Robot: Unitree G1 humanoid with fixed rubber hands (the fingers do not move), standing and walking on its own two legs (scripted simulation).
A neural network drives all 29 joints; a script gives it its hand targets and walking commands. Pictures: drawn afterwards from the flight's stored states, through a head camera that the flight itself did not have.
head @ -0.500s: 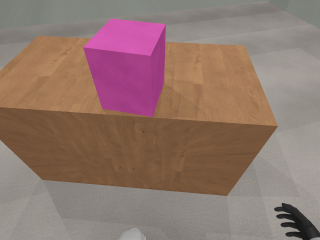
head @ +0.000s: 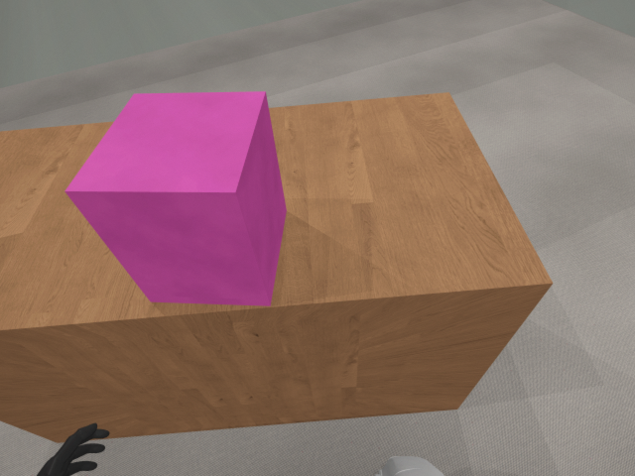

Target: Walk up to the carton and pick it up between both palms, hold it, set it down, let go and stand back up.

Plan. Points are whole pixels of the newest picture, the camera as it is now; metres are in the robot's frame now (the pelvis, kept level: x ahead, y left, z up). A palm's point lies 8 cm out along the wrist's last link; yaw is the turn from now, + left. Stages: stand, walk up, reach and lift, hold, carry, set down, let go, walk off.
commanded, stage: walk up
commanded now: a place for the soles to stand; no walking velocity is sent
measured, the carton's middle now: (204, 203) +0.50 +0.15 +0.06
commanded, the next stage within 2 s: none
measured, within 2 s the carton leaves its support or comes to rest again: neither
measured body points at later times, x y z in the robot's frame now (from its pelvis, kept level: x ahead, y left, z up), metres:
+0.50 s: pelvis +0.13 +0.06 +0.00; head +0.17 +0.09 +0.44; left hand +0.19 +0.40 -0.10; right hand +0.29 -0.25 -0.06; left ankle +0.21 +0.19 -0.72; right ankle +0.09 -0.09 -0.68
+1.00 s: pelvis +0.15 +0.06 +0.02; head +0.17 +0.04 +0.47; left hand +0.28 +0.39 -0.06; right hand +0.26 -0.27 -0.09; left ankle +0.21 +0.19 -0.72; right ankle +0.16 -0.08 -0.72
